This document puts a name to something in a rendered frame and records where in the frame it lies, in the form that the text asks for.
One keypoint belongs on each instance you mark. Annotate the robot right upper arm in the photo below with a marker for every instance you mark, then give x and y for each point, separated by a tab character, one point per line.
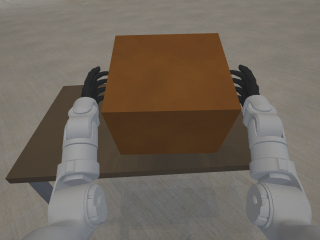
281	212

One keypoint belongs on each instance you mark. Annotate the robot right forearm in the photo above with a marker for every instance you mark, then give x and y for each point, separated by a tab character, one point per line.
270	161

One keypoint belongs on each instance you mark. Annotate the robot left upper arm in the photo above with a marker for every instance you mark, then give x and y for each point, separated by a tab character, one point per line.
74	213

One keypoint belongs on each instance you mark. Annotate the left robot hand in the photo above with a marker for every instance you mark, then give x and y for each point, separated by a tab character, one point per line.
90	88

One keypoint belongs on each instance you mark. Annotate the robot left forearm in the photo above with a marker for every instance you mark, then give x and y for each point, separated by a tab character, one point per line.
79	149

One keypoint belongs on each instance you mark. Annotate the right robot hand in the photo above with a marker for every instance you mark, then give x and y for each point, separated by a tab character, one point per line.
247	83

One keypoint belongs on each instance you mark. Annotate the table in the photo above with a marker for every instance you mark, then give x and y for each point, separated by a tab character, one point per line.
39	160

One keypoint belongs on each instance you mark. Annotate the carton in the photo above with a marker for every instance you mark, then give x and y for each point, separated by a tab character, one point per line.
169	94

